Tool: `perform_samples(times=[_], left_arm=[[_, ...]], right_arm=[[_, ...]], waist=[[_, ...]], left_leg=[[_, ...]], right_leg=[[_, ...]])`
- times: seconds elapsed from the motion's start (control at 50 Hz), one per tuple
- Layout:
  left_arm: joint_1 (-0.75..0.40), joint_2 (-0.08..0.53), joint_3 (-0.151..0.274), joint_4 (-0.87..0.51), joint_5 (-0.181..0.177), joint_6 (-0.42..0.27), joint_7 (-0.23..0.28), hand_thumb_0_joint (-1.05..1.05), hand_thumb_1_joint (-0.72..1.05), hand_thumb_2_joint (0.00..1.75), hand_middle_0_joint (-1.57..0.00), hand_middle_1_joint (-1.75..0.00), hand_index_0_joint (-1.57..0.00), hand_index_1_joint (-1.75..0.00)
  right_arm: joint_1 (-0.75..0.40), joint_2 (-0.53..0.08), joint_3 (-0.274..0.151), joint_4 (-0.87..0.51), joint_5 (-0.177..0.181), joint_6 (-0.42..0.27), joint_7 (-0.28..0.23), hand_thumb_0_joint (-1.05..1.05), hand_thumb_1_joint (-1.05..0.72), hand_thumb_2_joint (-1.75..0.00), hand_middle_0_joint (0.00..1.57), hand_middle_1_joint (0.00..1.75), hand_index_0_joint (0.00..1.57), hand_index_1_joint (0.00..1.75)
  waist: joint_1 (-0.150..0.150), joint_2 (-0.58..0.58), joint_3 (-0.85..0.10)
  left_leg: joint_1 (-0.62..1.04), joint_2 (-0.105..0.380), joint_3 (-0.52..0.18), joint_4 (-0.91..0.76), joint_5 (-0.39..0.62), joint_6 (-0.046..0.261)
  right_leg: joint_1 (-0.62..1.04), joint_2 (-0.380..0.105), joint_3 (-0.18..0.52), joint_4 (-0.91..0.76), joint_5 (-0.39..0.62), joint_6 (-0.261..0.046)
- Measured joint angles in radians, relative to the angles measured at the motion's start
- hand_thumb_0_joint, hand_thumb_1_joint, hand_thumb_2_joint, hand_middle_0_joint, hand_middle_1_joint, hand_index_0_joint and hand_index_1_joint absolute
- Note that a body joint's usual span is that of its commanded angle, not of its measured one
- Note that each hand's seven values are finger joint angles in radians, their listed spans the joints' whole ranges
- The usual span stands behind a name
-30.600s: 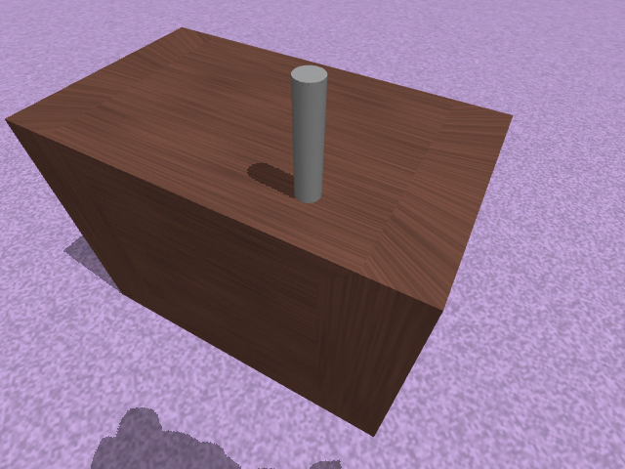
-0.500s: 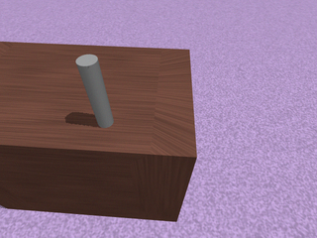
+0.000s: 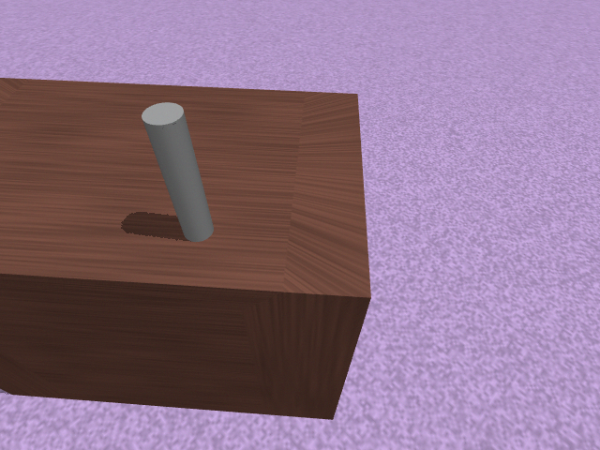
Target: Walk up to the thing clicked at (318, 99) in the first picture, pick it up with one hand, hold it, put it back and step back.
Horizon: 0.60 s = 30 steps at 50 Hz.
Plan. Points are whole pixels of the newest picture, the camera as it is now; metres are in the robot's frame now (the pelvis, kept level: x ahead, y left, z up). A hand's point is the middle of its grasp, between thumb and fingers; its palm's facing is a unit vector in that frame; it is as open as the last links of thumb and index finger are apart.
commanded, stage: step back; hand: left
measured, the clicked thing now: (183, 181) +0.47 +0.21 +0.09
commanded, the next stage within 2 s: none
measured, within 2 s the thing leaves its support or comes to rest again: neither
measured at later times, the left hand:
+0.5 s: hand out of the picture +0.06 +0.31 -0.19, palm faces +0.02 -0.93 -0.38, open 7.4 cm
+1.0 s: hand out of the picture -0.08 +0.28 -0.15, palm faces -0.04 -0.91 -0.40, open 7.4 cm
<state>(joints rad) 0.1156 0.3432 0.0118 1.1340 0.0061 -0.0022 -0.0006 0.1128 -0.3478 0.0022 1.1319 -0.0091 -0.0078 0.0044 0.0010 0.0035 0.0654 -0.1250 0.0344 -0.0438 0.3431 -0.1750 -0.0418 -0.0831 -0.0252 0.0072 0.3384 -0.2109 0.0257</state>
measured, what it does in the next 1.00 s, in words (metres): walks backwards: left foot, then right foot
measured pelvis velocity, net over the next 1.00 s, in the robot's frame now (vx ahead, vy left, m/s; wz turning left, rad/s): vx -0.19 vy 0.03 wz -0.05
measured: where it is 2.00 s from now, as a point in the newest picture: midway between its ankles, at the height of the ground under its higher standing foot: outside the picture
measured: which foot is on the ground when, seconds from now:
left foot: down 0.00-0.26, up 0.28-0.42, down 0.44-0.88, up 0.90-1.00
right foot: down 0.00-0.44, up 0.46-0.82, down 0.84-1.00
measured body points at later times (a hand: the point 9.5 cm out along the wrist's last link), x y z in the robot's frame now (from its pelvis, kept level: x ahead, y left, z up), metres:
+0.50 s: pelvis -0.09 +0.04 -0.04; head -0.02 +0.06 +0.40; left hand +0.06 +0.36 -0.16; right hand -0.02 -0.29 -0.15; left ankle -0.10 +0.15 -0.75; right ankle -0.02 -0.13 -0.73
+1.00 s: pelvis -0.19 +0.03 -0.02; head -0.14 +0.00 +0.43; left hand -0.08 +0.33 -0.13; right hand -0.09 -0.29 -0.15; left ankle -0.18 +0.17 -0.68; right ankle -0.17 -0.08 -0.75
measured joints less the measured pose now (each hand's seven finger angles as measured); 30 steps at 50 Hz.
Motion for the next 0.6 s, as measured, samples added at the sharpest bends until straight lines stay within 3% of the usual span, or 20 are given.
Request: perform_samples(times=[0.18, 0.26, 0.36, 0.4, 0.44, 0.46, 0.5, 0.54, 0.6], left_arm=[[-0.051, 0.034, 0.042, -0.105, -0.015, 0.031, 0.008, 0.00, 0.90, 0.90, -0.21, -0.30, -0.21, -0.30], [-0.062, 0.038, 0.048, -0.144, -0.007, 0.047, 0.003, 0.00, 0.90, 0.90, -0.21, -0.30, -0.21, -0.30], [-0.063, 0.024, 0.048, -0.187, 0.021, 0.055, 0.003, 0.00, 0.90, 0.90, -0.21, -0.30, -0.21, -0.30], [-0.068, 0.028, 0.047, -0.204, 0.028, 0.057, 0.007, 0.01, 0.90, 0.90, -0.21, -0.30, -0.21, -0.30], [-0.076, 0.038, 0.046, -0.226, 0.023, 0.060, 0.010, 0.01, 0.90, 0.90, -0.21, -0.30, -0.21, -0.30], [-0.089, 0.047, 0.047, -0.236, 0.016, 0.062, 0.013, 0.01, 0.90, 0.90, -0.21, -0.30, -0.21, -0.30], [-0.112, 0.062, 0.057, -0.254, 0.008, 0.066, 0.024, 0.01, 0.90, 0.90, -0.21, -0.30, -0.21, -0.30], [-0.109, 0.068, 0.060, -0.262, 0.006, 0.067, 0.037, 0.01, 0.90, 0.90, -0.21, -0.30, -0.21, -0.30], [-0.090, 0.066, 0.057, -0.258, -0.003, 0.070, 0.039, 0.00, 0.90, 0.90, -0.21, -0.30, -0.21, -0.30]], right_arm=[[-0.058, -0.035, -0.037, -0.095, 0.019, 0.038, 0.009, 0.01, -0.90, -0.90, 0.20, 0.30, 0.20, 0.30], [-0.057, -0.061, -0.054, -0.137, 0.017, 0.056, 0.008, 0.01, -0.90, -0.90, 0.20, 0.30, 0.20, 0.30], [-0.021, -0.078, -0.070, -0.173, 0.014, 0.071, 0.013, 0.01, -0.90, -0.90, 0.20, 0.30, 0.20, 0.30], [0.008, -0.073, -0.071, -0.185, 0.017, 0.065, 0.016, 0.01, -0.90, -0.90, 0.20, 0.30, 0.20, 0.30], [0.042, -0.069, -0.068, -0.193, 0.013, 0.050, 0.017, 0.01, -0.90, -0.90, 0.20, 0.30, 0.20, 0.30], [0.053, -0.062, -0.071, -0.190, 0.004, 0.043, 0.013, 0.01, -0.90, -0.90, 0.20, 0.30, 0.20, 0.30], [0.061, -0.033, -0.067, -0.184, -0.013, 0.040, 0.009, 0.01, -0.90, -0.90, 0.20, 0.30, 0.20, 0.30], [0.073, -0.012, -0.054, -0.187, -0.019, 0.042, 0.009, 0.01, -0.90, -0.90, 0.20, 0.30, 0.20, 0.30], [0.083, 0.005, -0.047, -0.194, -0.029, 0.047, -0.001, 0.01, -0.90, -0.90, 0.20, 0.30, 0.20, 0.30]], waist=[[-0.006, 0.001, 0.107], [-0.012, 0.017, 0.128], [-0.014, 0.000, 0.125], [-0.019, -0.014, 0.110], [-0.028, -0.024, 0.094], [-0.031, -0.038, 0.099], [-0.019, -0.071, 0.133], [-0.026, -0.074, 0.140], [-0.034, -0.066, 0.130]], left_leg=[[-0.155, -0.008, -0.012, 0.192, -0.046, 0.015], [-0.232, -0.016, -0.025, 0.303, -0.077, 0.059], [-0.286, -0.093, -0.019, 0.587, -0.309, 0.091], [-0.258, -0.092, -0.003, 0.578, -0.314, 0.092], [-0.189, -0.071, 0.008, 0.423, -0.216, 0.082], [-0.181, -0.078, 0.008, 0.396, -0.241, 0.066], [-0.184, -0.088, 0.024, 0.411, -0.242, 0.068], [-0.188, -0.074, 0.019, 0.397, -0.220, 0.071], [-0.185, -0.056, 0.019, 0.329, -0.167, 0.076]], right_leg=[[-0.161, -0.001, -0.004, 0.212, -0.061, -0.012], [-0.223, -0.003, -0.013, 0.306, -0.088, -0.018], [-0.273, -0.045, 0.004, 0.365, -0.097, -0.010], [-0.299, -0.061, 0.008, 0.370, -0.088, 0.002], [-0.335, -0.070, 0.005, 0.397, -0.090, 0.013], [-0.359, -0.073, 0.020, 0.430, -0.097, -0.004], [-0.392, -0.016, 0.116, 0.539, -0.236, -0.039], [-0.418, 0.069, 0.162, 0.658, -0.337, -0.053], [-0.439, 0.142, 0.170, 0.796, -0.325, -0.056]])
